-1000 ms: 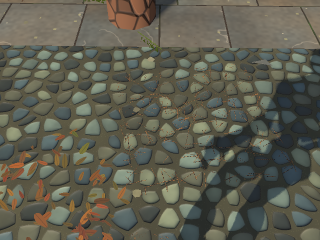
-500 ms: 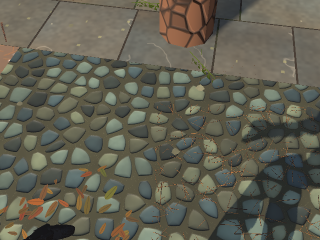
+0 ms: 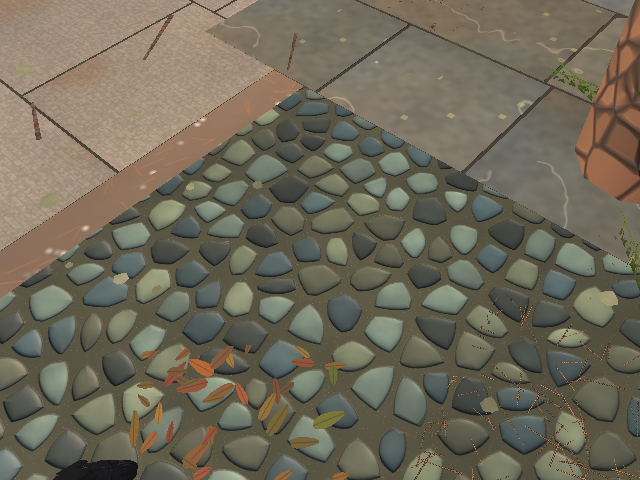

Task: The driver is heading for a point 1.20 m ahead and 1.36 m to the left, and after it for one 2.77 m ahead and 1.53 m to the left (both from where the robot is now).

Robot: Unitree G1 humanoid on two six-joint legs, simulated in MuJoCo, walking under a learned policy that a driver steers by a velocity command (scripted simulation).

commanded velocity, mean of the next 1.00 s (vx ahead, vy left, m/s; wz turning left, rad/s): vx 0.69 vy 0.00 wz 0.62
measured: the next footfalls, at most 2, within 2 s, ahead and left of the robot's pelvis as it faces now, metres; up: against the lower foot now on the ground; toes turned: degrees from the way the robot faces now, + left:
left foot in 0.38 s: +0.01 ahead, +0.16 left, +0.00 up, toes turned +29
right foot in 0.80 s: +0.56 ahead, +0.25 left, +0.00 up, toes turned +32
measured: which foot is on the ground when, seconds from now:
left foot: up 0.00-0.36, down 0.38-0.82, up 0.84-1.00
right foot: down 0.00-0.36, up 0.38-0.78, down 0.80-1.00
